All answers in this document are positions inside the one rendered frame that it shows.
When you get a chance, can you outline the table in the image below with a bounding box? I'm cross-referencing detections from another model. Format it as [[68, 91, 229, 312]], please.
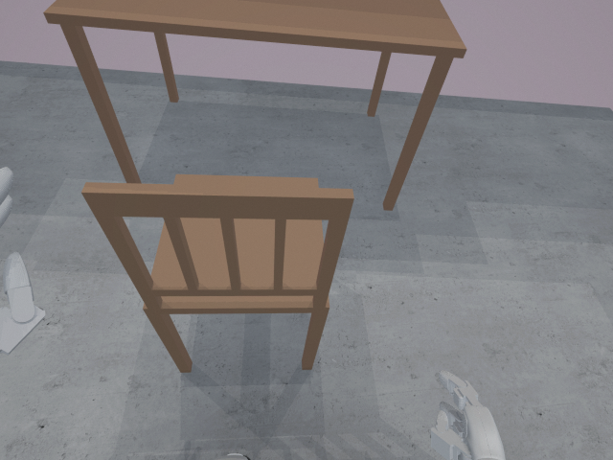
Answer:
[[44, 0, 467, 211]]

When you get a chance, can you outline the chair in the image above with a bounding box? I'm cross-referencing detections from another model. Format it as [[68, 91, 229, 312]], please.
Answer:
[[81, 174, 354, 373]]

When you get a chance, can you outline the robot left hand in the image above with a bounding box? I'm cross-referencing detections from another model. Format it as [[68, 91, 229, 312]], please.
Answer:
[[0, 167, 45, 355]]

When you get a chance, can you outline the robot right hand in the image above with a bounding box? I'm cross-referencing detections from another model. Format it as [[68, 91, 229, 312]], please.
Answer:
[[431, 370, 506, 460]]

